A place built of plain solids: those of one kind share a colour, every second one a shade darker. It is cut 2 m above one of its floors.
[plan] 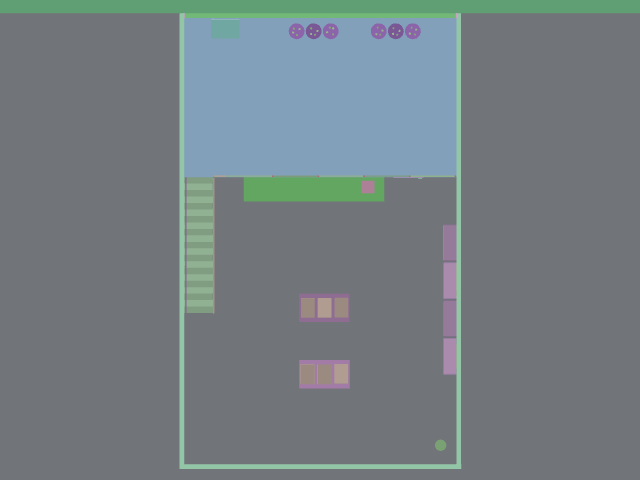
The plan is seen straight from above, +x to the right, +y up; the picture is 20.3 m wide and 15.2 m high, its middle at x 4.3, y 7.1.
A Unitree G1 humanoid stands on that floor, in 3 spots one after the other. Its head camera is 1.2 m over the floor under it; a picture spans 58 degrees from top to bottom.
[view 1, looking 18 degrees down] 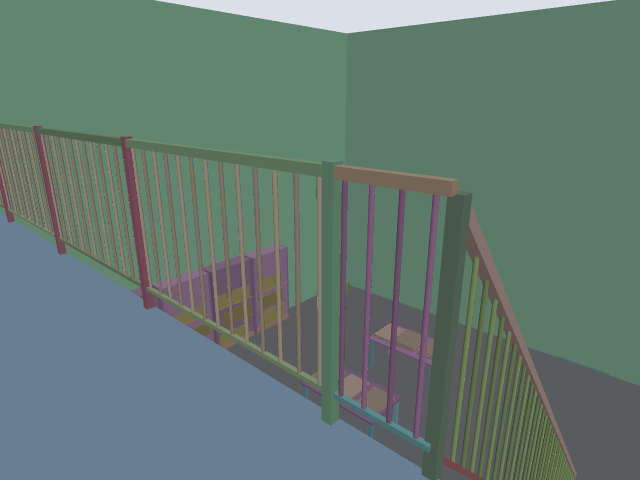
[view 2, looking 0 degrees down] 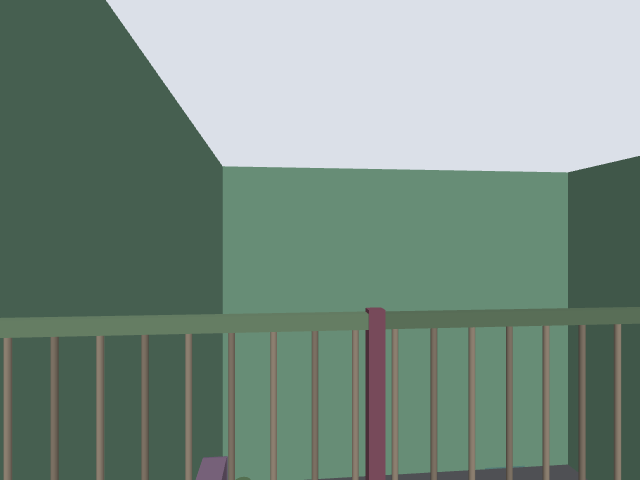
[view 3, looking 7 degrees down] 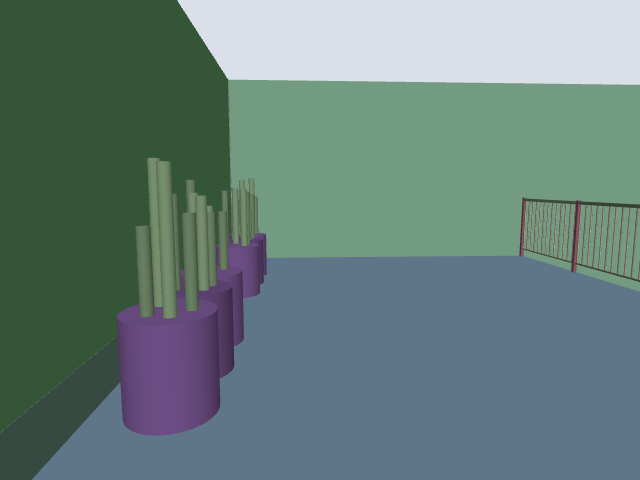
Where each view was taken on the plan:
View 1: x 0.45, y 10.19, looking -48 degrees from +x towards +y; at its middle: upper_guard_bar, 1.51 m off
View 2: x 7.42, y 10.29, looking -96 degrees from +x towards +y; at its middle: wall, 10.35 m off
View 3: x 1.30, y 13.03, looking -3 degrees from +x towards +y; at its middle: wall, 7.39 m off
